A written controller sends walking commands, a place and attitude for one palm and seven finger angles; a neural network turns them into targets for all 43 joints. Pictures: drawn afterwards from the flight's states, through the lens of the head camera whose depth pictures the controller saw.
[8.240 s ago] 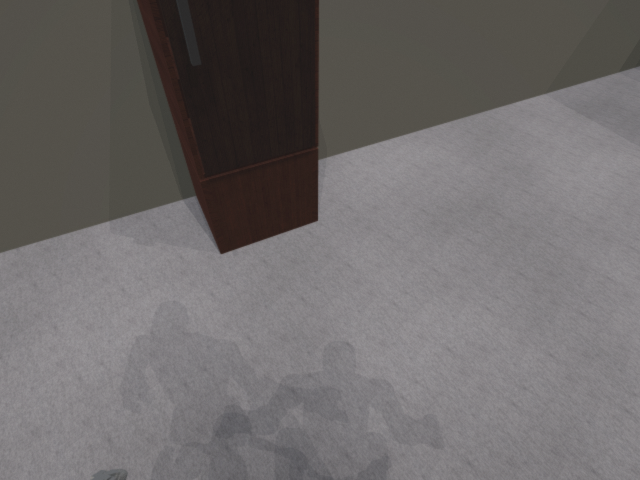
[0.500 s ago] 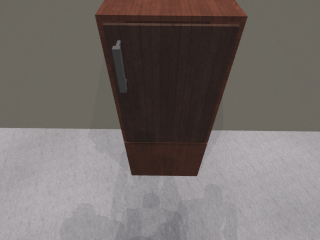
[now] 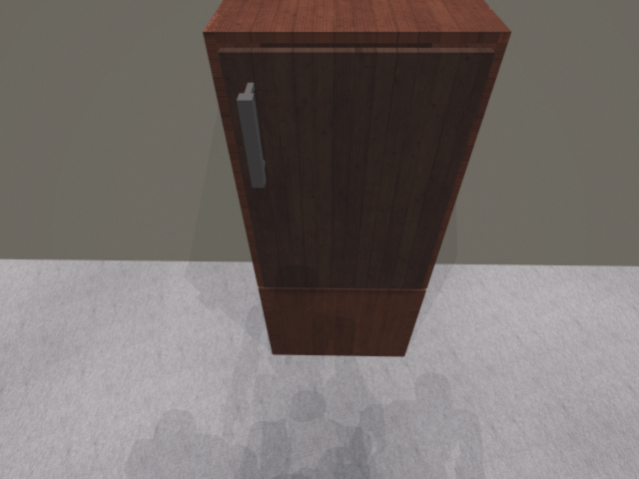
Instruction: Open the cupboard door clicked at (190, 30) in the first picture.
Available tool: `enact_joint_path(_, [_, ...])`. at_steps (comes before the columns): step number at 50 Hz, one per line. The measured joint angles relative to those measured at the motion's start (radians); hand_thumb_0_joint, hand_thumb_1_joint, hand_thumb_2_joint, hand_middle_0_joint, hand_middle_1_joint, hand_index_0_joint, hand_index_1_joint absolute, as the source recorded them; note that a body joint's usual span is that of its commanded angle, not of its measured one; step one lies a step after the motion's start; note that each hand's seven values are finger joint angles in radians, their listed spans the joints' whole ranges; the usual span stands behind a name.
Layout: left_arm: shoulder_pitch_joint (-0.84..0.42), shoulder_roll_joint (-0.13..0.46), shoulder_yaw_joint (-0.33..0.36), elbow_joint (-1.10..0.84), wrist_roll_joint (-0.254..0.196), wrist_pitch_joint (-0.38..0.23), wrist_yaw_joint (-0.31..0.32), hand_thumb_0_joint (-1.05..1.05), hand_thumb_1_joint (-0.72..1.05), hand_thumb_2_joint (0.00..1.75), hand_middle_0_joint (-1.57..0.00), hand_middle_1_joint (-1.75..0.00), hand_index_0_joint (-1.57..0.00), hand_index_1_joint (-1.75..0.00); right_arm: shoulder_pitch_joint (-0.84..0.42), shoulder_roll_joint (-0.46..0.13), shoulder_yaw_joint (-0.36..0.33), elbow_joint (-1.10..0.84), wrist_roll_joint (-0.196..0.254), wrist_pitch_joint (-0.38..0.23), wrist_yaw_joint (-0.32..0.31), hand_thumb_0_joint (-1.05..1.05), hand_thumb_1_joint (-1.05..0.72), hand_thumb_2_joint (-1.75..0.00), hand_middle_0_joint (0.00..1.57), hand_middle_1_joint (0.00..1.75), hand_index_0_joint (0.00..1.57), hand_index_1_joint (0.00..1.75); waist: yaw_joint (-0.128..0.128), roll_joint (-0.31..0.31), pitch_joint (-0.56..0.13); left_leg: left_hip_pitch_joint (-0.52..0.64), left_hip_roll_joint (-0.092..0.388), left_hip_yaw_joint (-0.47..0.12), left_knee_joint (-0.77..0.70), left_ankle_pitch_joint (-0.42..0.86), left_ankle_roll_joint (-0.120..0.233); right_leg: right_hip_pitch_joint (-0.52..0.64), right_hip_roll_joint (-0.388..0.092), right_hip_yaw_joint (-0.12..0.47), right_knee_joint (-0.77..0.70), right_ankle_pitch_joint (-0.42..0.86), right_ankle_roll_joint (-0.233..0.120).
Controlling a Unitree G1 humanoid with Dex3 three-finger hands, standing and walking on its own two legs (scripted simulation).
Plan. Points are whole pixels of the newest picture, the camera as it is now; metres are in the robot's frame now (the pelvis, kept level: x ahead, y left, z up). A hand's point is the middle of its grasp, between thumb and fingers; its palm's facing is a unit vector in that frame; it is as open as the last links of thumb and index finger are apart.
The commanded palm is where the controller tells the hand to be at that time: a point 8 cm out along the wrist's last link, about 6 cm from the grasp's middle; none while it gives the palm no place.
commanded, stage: look again from close up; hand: left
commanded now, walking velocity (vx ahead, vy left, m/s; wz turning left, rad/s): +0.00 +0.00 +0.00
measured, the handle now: (254, 137) +0.60 +0.14 +0.12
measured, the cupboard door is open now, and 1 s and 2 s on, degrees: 0 0 0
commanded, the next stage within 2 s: shuffle to correct the standing spot in 0.20 s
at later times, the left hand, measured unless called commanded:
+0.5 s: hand out of the picture +0.03 +0.18 -0.18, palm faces -0.01 -0.98 -0.21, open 7.4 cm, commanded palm none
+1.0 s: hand out of the picture +0.05 +0.13 -0.18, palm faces +0.04 -0.98 -0.22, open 7.4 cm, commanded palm none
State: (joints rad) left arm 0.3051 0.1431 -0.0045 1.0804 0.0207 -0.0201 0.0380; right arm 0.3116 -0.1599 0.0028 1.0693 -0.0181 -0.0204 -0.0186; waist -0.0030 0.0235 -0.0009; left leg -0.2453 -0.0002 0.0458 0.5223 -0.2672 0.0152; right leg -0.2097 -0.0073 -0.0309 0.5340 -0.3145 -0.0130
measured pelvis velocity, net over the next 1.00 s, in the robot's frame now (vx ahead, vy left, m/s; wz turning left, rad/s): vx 0.06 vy -0.04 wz -0.03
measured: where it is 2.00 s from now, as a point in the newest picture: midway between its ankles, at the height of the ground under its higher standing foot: outside the picture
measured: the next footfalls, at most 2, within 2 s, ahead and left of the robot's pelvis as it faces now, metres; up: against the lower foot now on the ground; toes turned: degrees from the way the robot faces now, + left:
left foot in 0.82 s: +0.12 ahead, +0.08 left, +0.00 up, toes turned +4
left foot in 1.28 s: +0.07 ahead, +0.07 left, +0.00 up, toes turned +3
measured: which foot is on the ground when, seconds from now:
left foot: down 0.00-0.62, up 0.64-0.80, down 0.82-1.00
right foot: down 0.00-1.00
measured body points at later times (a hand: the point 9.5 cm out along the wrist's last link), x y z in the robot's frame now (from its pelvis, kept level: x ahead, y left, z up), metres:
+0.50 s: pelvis +0.02 -0.01 +0.00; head +0.03 +0.00 +0.45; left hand +0.03 +0.23 -0.16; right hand +0.05 -0.24 -0.16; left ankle +0.01 +0.11 -0.73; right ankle -0.02 -0.11 -0.73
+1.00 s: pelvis +0.06 -0.04 -0.01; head +0.10 -0.05 +0.44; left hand +0.05 +0.18 -0.16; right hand +0.16 -0.25 -0.16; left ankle +0.08 +0.08 -0.73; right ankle +0.02 -0.13 -0.73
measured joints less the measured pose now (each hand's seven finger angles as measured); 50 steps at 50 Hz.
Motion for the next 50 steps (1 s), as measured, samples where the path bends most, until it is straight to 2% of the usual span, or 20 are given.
enact_joint_path(15, [-0.056, 0.055, 0.003, -0.017, 0.0, 0.007, -0.01, 0.0, 0.91, 0.9, -0.2, -0.3, -0.2, -0.3, -0.08, -0.031, 0.006, 0.012, 0.004, -0.008, 0.003, 0.01, -0.91, -0.9, 0.2, 0.3, 0.2, 0.3, 0.006, -0.027, 0.02, 0.033, -0.006, 0.01, -0.044, 0.011, 0.004, 0.025, -0.005, 0.01, -0.033, 0.009, 0.006])
enact_joint_path(22, [-0.041, 0.055, 0.006, -0.013, 0.007, 0.021, -0.017, 0.0, 0.91, 0.9, -0.2, -0.3, -0.2, -0.3, -0.086, -0.027, 0.004, 0.014, -0.003, 0.001, 0.004, 0.0, -0.91, -0.9, 0.2, 0.3, 0.2, 0.3, 0.007, -0.041, 0.01, 0.029, -0.005, 0.012, -0.025, -0.011, 0.001, 0.017, -0.004, 0.012, -0.006, -0.016, 0.002])
enact_joint_path(28, [0.006, 0.042, 0.018, -0.018, 0.017, 0.033, -0.036, 0.0, 0.91, 0.9, -0.19, -0.3, -0.2, -0.3, -0.049, -0.007, -0.008, -0.001, -0.008, 0.005, 0.0, 0.0, -0.9, -0.9, 0.2, 0.3, 0.2, 0.3, 0.005, -0.044, 0.003, 0.009, 0.011, 0.01, 0.023, -0.056, -0.014, -0.009, 0.01, 0.011, 0.049, -0.066, -0.016])
enact_joint_path(31, [0.027, 0.029, 0.025, -0.022, 0.017, 0.025, -0.039, 0.0, 0.91, 0.9, -0.2, -0.3, -0.2, -0.3, -0.029, -0.007, -0.013, 0.001, -0.007, 0.005, -0.006, 0.0, -0.9, -0.9, 0.2, 0.3, 0.2, 0.3, 0.006, -0.023, 0.005, -0.014, 0.037, -0.006, 0.075, -0.09, -0.021, -0.004, 0.035, -0.006, 0.051, -0.082, -0.033])
enact_joint_path(33, [0.042, 0.023, 0.031, -0.026, 0.017, 0.013, -0.034, 0.0, 0.91, 0.9, -0.2, -0.3, -0.2, -0.3, -0.022, -0.005, -0.015, 0.008, -0.005, 0.011, -0.009, 0.0, -0.9, -0.9, 0.2, 0.3, 0.2, 0.3, 0.01, -0.022, 0.008, -0.06, 0.046, 0.0, 0.195, -0.164, -0.009, 0.005, 0.045, -0.02, 0.049, -0.093, -0.048])
enact_joint_path(36, [0.063, 0.007, 0.03, -0.022, 0.02, -0.004, -0.015, 0.0, 0.91, 0.9, -0.2, -0.3, -0.2, -0.3, -0.041, -0.004, -0.018, 0.015, 0.0, 0.021, -0.011, 0.01, -0.91, -0.9, 0.2, 0.3, 0.2, 0.3, 0.027, -0.031, 0.027, -0.135, 0.036, 0.007, 0.373, -0.258, -0.007, 0.036, 0.049, -0.028, 0.018, -0.09, -0.059])
enact_joint_path(37, [0.07, 0.001, 0.027, -0.018, 0.02, -0.005, -0.01, 0.0, 0.91, 0.9, -0.2, -0.3, -0.2, -0.3, -0.054, -0.004, -0.018, 0.014, 0.004, 0.022, -0.011, 0.01, -0.91, -0.9, 0.2, 0.3, 0.2, 0.3, 0.032, -0.034, 0.034, -0.147, 0.033, 0.013, 0.37, -0.254, -0.01, 0.047, 0.049, -0.026, 0.005, -0.086, -0.058])
enact_joint_path(39, [0.085, -0.009, 0.019, -0.006, 0.018, -0.002, -0.004, 0.0, 0.91, 0.9, -0.2, -0.3, -0.2, -0.3, -0.084, 0.0, -0.014, 0.007, 0.011, 0.018, -0.01, 0.01, -0.91, -0.9, 0.2, 0.3, 0.2, 0.3, 0.035, -0.042, 0.047, -0.138, 0.025, 0.025, 0.264, -0.174, -0.015, 0.065, 0.049, -0.021, -0.009, -0.085, -0.055])
enact_joint_path(41, [0.099, -0.015, 0.012, 0.005, 0.009, 0.006, -0.004, 0.0, 0.9, 0.9, -0.2, -0.3, -0.2, -0.3, -0.11, 0.0, -0.011, -0.008, 0.013, 0.004, -0.01, 0.01, -0.91, -0.9, 0.2, 0.3, 0.2, 0.3, 0.033, -0.04, 0.056, -0.092, 0.026, 0.029, 0.105, 0.03, -0.004, 0.069, 0.057, -0.016, 0.016, -0.103, -0.048])
enact_joint_path(44, [0.089, -0.01, 0.012, 0.016, 0.0, 0.029, 0.006, 0.0, 0.9, 0.9, -0.2, -0.3, -0.2, -0.3, -0.139, 0.016, -0.008, -0.025, 0.016, -0.007, -0.018, 0.01, -0.91, -0.9, 0.2, 0.3, 0.2, 0.3, 0.037, -0.068, 0.056, -0.059, 0.014, 0.051, 0.082, -0.02, 0.011, 0.046, 0.038, -0.004, 0.09, -0.126, -0.017])
enact_joint_path(47, [0.047, -0.005, 0.016, 0.001, -0.002, 0.042, 0.01, 0.0, 0.9, 0.9, -0.2, -0.3, -0.2, -0.3, -0.17, 0.025, -0.007, -0.043, 0.014, -0.006, -0.024, 0.0, -0.91, -0.9, 0.2, 0.3, 0.2, 0.3, 0.043, -0.071, 0.064, -0.038, 0.006, 0.068, 0.038, -0.018, 0.01, -0.008, 0.01, 0.001, 0.161, -0.176, 0.008])
enact_joint_path(49, [0.015, -0.002, 0.021, -0.021, 0.001, 0.041, 0.009, 0.0, 0.9, 0.9, -0.2, -0.3, -0.2, -0.3, -0.186, 0.026, -0.01, -0.053, 0.011, 0.0, -0.022, 0.0, -0.91, -0.9, 0.2, 0.3, 0.2, 0.3, 0.041, -0.055, 0.071, -0.036, 0.009, 0.066, 0.023, 0.002, 0.003, -0.029, -0.005, -0.003, 0.141, -0.136, 0.013])
enact_joint_path(50, [0.004, 0.002, 0.024, -0.034, 0.004, 0.037, 0.008, 0.0, 0.9, 0.9, -0.2, -0.3, -0.2, -0.3, -0.19, 0.026, -0.012, -0.058, 0.01, 0.005, -0.02, 0.0, -0.91, -0.9, 0.2, 0.3, 0.2, 0.3, 0.04, -0.049, 0.071, -0.041, 0.01, 0.063, 0.027, 0.004, -0.001, -0.03, -0.011, -0.002, 0.102, -0.071, 0.014])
